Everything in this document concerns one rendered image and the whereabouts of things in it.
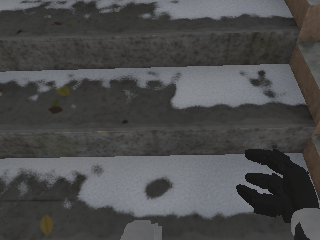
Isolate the left robot thigh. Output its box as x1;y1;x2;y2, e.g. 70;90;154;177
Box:
120;220;163;240

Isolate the robot right hand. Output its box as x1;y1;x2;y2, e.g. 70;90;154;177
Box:
236;149;320;224

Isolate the robot right forearm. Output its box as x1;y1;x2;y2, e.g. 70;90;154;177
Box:
291;208;320;240

